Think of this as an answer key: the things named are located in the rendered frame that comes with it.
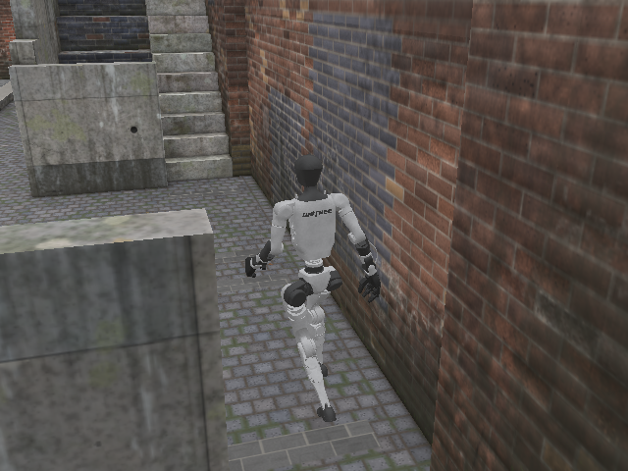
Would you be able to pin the stairs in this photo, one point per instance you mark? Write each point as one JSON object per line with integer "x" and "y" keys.
{"x": 195, "y": 141}

